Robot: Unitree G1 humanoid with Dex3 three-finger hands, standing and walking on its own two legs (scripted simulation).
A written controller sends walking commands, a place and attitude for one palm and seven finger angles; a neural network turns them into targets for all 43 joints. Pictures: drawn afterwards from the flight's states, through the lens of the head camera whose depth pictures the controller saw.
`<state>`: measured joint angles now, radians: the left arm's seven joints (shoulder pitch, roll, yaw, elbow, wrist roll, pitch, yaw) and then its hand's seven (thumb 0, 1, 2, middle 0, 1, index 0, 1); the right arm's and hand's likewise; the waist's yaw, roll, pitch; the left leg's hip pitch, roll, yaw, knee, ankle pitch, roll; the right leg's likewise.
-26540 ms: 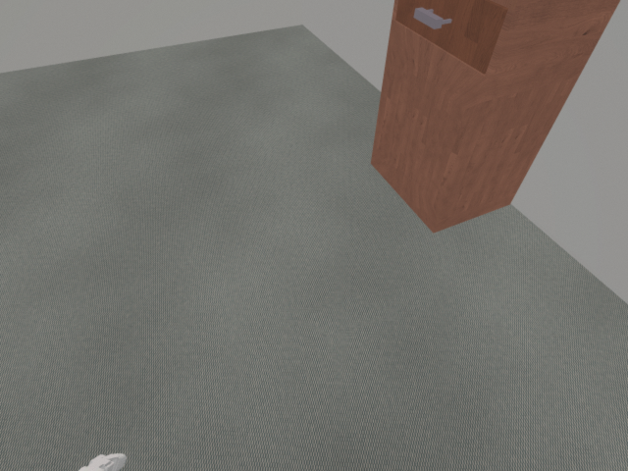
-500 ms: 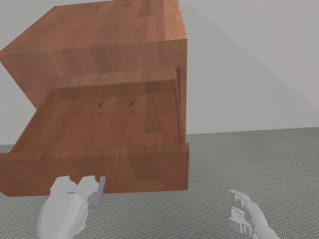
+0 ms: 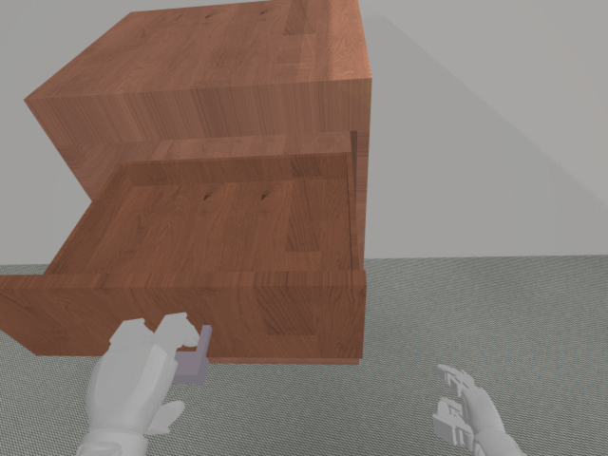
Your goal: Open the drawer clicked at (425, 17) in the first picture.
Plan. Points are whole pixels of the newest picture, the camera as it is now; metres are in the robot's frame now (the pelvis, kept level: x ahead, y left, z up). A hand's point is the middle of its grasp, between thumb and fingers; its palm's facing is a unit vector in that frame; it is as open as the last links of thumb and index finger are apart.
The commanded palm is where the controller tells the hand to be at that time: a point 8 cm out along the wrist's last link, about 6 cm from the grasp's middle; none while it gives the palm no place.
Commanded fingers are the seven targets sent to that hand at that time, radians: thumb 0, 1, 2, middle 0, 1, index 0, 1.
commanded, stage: open the thumb to release the handle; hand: left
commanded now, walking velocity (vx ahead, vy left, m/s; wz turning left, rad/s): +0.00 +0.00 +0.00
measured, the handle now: (163, 349) +0.23 +0.21 +0.06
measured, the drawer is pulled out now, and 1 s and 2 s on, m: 0.30 0.28 0.28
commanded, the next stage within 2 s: lift the hand off the handle in 0.12 s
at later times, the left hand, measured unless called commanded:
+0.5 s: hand (163, 383) +0.19 +0.21 +0.04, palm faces +0.09 -0.13 -0.99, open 13.6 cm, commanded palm +0.17 +0.20 +0.09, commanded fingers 0.00 -0.50 0.30 -0.30 -1.20 -0.30 -1.20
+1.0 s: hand (151, 359) +0.20 +0.20 +0.09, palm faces +0.09 -0.18 -0.98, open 13.6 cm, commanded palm +0.16 +0.20 +0.16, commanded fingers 0.00 -0.50 0.30 -0.30 -1.20 -0.30 -1.20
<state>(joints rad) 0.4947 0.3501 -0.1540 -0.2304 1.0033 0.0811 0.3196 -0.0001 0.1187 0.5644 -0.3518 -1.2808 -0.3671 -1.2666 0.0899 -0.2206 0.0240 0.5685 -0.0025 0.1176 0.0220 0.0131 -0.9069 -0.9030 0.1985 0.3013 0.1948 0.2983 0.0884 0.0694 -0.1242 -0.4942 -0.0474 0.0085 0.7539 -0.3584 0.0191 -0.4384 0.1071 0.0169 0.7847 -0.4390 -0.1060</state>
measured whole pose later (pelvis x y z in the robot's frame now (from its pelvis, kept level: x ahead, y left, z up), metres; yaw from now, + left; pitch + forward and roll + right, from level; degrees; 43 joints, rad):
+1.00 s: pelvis +0.00 +0.02 +0.01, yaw +0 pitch +2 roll +0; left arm 0.40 0.37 -0.22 -0.36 0.98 0.17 0.19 0.00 -0.49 0.30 -0.36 -1.22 -0.36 -1.22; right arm 0.08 -0.24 0.02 0.57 0.01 0.14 0.04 0.01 -0.91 -0.90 0.20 0.30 0.19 0.30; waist 0.11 0.10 -0.09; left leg -0.38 -0.06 0.01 0.67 -0.32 0.05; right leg -0.32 0.10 0.03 0.68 -0.39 -0.08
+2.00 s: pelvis -0.02 +0.02 +0.03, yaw +0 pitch -3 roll +0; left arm 0.17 0.49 -0.11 -0.53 0.82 0.28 -0.05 0.00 -0.49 0.30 -0.32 -1.20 -0.32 -1.20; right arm 0.03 -0.26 0.07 0.58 0.05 0.18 0.07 0.01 -0.91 -0.90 0.20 0.30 0.19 0.30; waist 0.10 0.13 -0.03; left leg -0.23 -0.05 0.00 0.52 -0.23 0.04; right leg -0.17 0.10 0.03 0.52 -0.29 -0.08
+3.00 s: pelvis +0.01 +0.04 +0.03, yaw +2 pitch -2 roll -1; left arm 0.51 0.37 0.28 -0.65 -0.10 -0.11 0.09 0.00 0.04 0.53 -0.27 -0.85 -0.27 -0.85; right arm 0.21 -0.24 0.05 0.62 0.03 -0.08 -0.03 0.01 -0.90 -0.90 0.20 0.30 0.20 0.30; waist 0.04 0.05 0.00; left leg -0.20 -0.07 -0.02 0.50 -0.26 0.07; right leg -0.10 0.08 0.01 0.44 -0.31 -0.05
